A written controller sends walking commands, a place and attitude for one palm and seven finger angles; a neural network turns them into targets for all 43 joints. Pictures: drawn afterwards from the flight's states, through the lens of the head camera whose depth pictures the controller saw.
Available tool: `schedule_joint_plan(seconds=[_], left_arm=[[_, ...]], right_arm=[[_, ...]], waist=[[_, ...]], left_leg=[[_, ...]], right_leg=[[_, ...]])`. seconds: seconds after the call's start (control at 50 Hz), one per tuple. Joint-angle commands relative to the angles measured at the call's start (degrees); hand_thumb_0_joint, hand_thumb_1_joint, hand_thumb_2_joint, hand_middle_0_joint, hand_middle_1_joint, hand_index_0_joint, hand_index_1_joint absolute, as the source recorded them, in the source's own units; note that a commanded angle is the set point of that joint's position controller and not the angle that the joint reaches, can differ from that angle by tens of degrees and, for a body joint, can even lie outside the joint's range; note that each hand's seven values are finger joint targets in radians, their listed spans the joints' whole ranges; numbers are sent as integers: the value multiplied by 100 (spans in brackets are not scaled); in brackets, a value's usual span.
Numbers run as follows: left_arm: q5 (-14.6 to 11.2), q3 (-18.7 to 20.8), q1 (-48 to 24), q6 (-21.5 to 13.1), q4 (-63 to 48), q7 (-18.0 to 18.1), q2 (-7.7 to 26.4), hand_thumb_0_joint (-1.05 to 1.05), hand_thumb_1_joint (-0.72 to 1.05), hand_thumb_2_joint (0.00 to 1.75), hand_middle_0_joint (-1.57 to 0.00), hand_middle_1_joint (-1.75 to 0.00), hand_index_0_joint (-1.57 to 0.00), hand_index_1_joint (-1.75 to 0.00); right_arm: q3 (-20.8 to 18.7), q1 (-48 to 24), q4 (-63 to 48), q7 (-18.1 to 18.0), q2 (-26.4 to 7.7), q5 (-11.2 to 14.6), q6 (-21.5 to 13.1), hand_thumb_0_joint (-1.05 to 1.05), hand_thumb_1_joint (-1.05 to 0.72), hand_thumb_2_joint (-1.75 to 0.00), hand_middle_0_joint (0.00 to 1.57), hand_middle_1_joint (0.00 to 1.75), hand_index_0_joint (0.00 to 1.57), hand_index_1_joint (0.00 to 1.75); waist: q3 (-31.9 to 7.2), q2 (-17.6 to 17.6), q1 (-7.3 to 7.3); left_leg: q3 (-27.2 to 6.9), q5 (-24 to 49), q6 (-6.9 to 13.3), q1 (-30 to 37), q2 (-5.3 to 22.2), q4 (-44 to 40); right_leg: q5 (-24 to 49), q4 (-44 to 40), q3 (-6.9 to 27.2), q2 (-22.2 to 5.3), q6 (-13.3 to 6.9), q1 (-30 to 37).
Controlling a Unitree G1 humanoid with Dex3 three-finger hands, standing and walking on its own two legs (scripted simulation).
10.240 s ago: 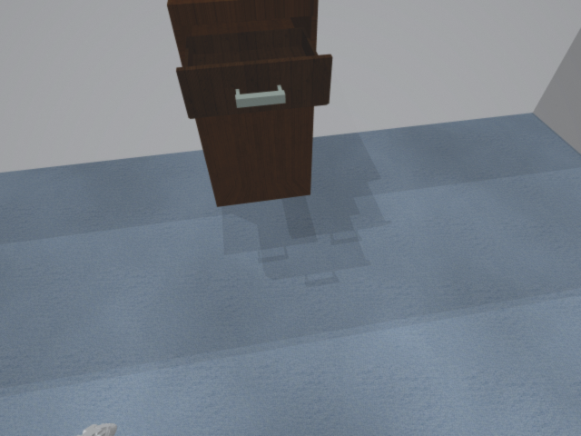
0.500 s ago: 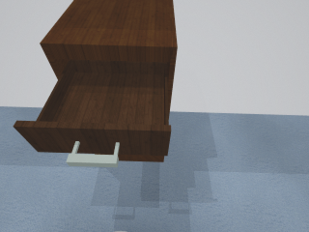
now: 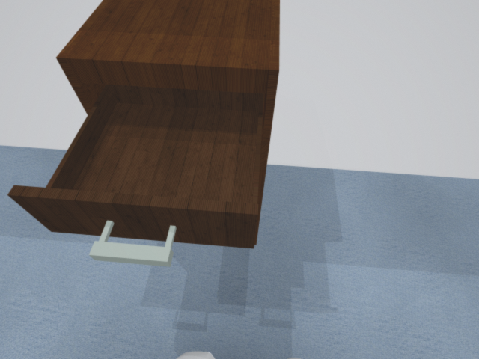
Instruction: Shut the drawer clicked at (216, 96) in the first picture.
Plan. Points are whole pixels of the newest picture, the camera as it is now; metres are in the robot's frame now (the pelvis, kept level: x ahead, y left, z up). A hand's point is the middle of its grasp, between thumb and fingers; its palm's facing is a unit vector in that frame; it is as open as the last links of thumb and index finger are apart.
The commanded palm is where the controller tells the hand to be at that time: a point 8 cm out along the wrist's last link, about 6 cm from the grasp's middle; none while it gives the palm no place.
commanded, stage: come to a stop and stand still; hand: left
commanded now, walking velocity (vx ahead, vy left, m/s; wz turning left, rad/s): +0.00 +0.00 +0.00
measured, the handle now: (136, 241) +0.29 +0.21 -0.01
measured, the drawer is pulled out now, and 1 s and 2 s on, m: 0.30 0.30 0.29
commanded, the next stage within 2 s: look again from close up in 1.02 s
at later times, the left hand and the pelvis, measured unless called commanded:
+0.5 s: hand out of the picture +0.02 +0.16 -0.16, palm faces -0.02 -0.97 -0.25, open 7.4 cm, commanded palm none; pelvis -0.02 -0.03 +0.00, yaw +0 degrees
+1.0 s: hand out of the picture +0.00 +0.13 -0.17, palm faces +0.04 -0.98 -0.17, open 7.4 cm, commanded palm none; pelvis +0.01 -0.03 +0.01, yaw +1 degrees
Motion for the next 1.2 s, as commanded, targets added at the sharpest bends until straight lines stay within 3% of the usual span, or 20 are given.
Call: schedule_joint_plan(seconds=[0.0,0.02,0.04,0.06,0.08,0.1,0.12,0.14,0.16,0.22,0.28,0.32,0.36,0.44,0.6,0.94,1.18], left_arm=[[139,192,779,-481,-284,90,920,0,90,90,-20,-30,-20,-30],[153,137,534,-510,-359,72,1104,0,90,90,-20,-30,-20,-30],[146,116,383,-488,-448,50,1107,0,90,90,-20,-30,-20,-30],[108,146,370,-448,-384,49,1111,0,90,90,-20,-30,-20,-30],[78,141,391,-384,-323,66,958,0,90,90,-20,-30,-20,-30],[90,96,420,-322,-320,71,805,0,90,90,-20,-30,-20,-30],[97,47,377,-289,-316,60,736,0,90,90,-20,-30,-20,-30],[107,40,224,-265,-350,38,791,0,90,90,-20,-30,-20,-30],[92,41,178,-256,-371,22,881,0,90,90,-20,-30,-20,-30],[97,35,117,-229,-347,-16,989,0,90,90,-20,-30,-20,-30],[99,39,233,-220,-293,-47,987,0,90,90,-20,-30,-20,-30],[92,41,316,-240,-244,-60,970,0,90,90,-20,-30,-20,-30],[85,56,330,-235,-195,-74,932,0,90,90,-20,-30,-20,-30],[73,51,485,-277,17,-85,832,0,90,90,-20,-30,-20,-30],[47,4,790,-355,585,-59,617,0,90,90,-20,-30,-20,-30],[97,-7,906,-352,978,-35,442,0,90,90,-20,-30,-20,-30],[87,18,868,-342,989,-44,500,0,90,90,-20,-30,-20,-30]], right_arm=[[-261,340,-671,183,-616,-8,-232,0,-90,-90,20,30,20,30],[-231,587,-651,190,-404,-8,-254,0,-90,-90,20,30,20,30],[-218,645,-579,209,-435,-41,-263,0,-90,-90,20,30,20,30],[-275,692,-519,178,-677,-15,-234,0,-90,-90,20,30,20,30],[-282,688,-531,128,-806,14,-182,0,-90,-90,20,30,20,30],[-280,570,-551,112,-869,24,-151,0,-90,-90,20,30,20,30],[-259,477,-556,111,-831,26,-125,0,-90,-90,20,30,20,30],[-240,428,-550,119,-763,0,-116,0,-90,-90,20,30,20,30],[-219,443,-500,130,-750,-14,-110,0,-90,-90,20,30,20,30],[-188,546,-387,172,-739,-31,-82,0,-90,-90,20,30,20,30],[-175,706,-274,181,-796,-51,-91,0,-90,-90,20,30,20,30],[-155,808,-193,181,-790,-51,-99,0,-90,-90,20,30,20,30],[-158,932,-72,172,-791,-57,-115,0,-90,-90,20,30,20,30],[-122,1065,152,148,-695,-31,-169,0,-90,-90,20,30,20,30],[-64,1219,641,68,-594,19,-280,0,-90,-90,20,30,20,30],[-86,913,892,11,-490,36,-265,0,-90,-90,20,30,20,30],[-67,830,877,-1,-575,21,-275,0,-90,-90,20,30,20,30]], waist=[[-1542,-478,-205],[-1468,196,-463],[-1435,1024,-455],[-1540,806,-454],[-1315,75,-342],[-897,-415,-266],[-503,-644,-279],[-132,-261,-305],[-52,-57,-318],[232,-214,-321],[177,-167,-282],[73,-334,-271],[-8,-200,-272],[-129,-185,-225],[-444,18,-185],[-107,-48,-194],[-258,39,-161]], left_leg=[[-373,299,-116,88,421,853],[-301,-159,-225,475,170,163],[-311,933,-186,841,194,-5],[-638,2514,44,1082,632,416],[-870,2858,215,815,868,393],[-856,2361,186,482,851,322],[-740,1492,75,261,735,186],[-589,905,-39,189,603,-76],[-592,363,-89,189,550,-231],[-614,-827,-161,68,453,-606],[-715,-1061,-151,68,486,-864],[-665,-905,-175,147,469,-824],[-715,-954,-164,190,513,-919],[-751,-615,-150,244,585,-983],[-644,762,-142,667,711,-763],[-646,920,-158,882,738,-870],[-650,1225,-168,988,742,-888]], right_leg=[[3600,-2361,1664,-1148,-604,924],[4525,-1905,1432,-1207,-681,700],[4545,-1500,967,-809,-475,594],[3893,-1352,532,-378,-280,564],[2936,-1549,282,-162,-181,668],[2421,-1857,277,-116,-193,603],[2149,-2151,408,-199,-235,419],[1909,-2259,547,-287,-287,168],[1468,-2395,629,-307,-304,40],[37,-2839,726,-314,-344,-263],[-403,-2973,669,-265,-304,-245],[-430,-3097,728,-320,-329,-216],[-433,-3047,646,-278,-303,-183],[146,-3030,606,-264,-303,96],[1694,-2900,492,-304,-276,601],[1912,-3094,408,-287,-197,568],[2162,-3108,338,-340,-177,770]])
